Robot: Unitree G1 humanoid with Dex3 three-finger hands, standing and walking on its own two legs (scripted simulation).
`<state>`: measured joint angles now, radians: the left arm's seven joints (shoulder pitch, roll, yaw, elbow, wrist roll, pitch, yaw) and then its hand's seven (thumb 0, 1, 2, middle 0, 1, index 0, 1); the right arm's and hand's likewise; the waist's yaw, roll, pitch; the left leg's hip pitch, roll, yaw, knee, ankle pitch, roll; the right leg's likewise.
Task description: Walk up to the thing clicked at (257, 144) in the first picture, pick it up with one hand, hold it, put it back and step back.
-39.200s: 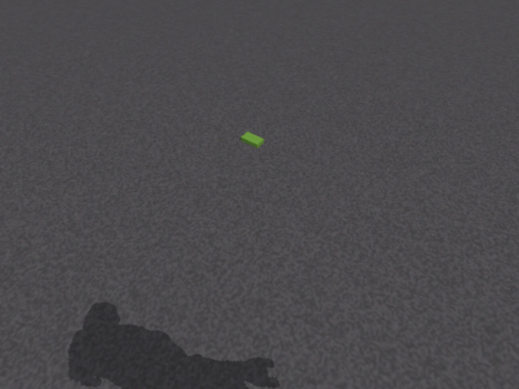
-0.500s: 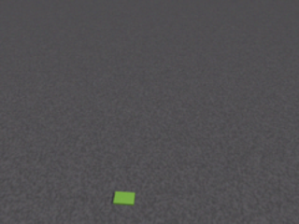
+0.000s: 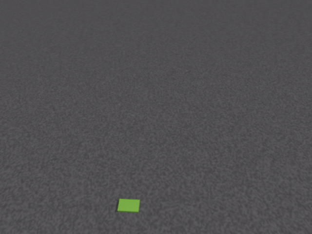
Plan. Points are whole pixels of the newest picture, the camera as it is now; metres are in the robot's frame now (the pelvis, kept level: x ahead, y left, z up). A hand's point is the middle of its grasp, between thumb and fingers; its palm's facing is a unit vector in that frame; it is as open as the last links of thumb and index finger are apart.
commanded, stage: stand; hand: left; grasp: from above
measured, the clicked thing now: (129, 205) +0.44 +0.22 -0.77
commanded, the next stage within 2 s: step back in 1.38 s
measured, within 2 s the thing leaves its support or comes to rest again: neither
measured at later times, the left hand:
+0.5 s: hand out of the picture +0.08 +0.23 -0.15, palm faces +0.02 -0.94 -0.34, open 7.4 cm
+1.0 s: hand out of the picture +0.08 +0.23 -0.15, palm faces -0.01 -0.94 -0.34, open 7.4 cm
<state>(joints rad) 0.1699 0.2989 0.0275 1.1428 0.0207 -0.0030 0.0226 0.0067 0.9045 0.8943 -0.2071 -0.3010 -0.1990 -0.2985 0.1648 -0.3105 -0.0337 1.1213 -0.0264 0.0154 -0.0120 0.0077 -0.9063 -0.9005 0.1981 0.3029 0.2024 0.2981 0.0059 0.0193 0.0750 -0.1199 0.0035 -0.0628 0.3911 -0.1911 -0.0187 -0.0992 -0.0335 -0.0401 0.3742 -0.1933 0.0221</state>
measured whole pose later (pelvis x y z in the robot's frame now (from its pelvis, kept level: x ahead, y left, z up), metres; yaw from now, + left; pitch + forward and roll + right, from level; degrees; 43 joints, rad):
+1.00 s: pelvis +0.01 -0.01 +0.00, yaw -1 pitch -4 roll +0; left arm 0.12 0.32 0.02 1.14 0.01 -0.01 0.01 0.01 0.90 0.89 -0.21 -0.30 -0.20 -0.30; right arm 0.13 -0.33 -0.01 1.14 -0.02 0.00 -0.01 0.01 -0.91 -0.90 0.20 0.30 0.20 0.30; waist 0.00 0.01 0.06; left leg -0.09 0.02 -0.06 0.33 -0.17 -0.04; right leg -0.09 -0.01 -0.03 0.34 -0.18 0.00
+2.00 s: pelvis -0.08 +0.06 -0.02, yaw -4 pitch -3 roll -1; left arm 0.11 0.39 0.07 0.89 0.00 0.06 0.02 0.01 0.91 0.89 -0.21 -0.30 -0.20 -0.30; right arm 0.12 -0.34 -0.04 0.85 -0.02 0.03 -0.02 0.01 -0.90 -0.90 0.20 0.30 0.21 0.30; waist -0.02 -0.03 0.22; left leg -0.31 -0.01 0.06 0.61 -0.26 0.07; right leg -0.33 0.06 0.11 0.93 -0.50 0.01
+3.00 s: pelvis -0.38 +0.03 -0.02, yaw -5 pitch -3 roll +1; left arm 0.22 0.35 0.07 0.85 0.03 0.05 0.00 0.01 0.90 0.89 -0.21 -0.30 -0.20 -0.30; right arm 0.15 -0.42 -0.06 0.84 0.00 0.06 -0.03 0.01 -0.90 -0.90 0.20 0.30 0.20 0.30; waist 0.02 0.02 0.15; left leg -0.52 -0.09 -0.13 1.10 -0.47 0.00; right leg -0.29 -0.01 0.05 0.67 -0.33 0.00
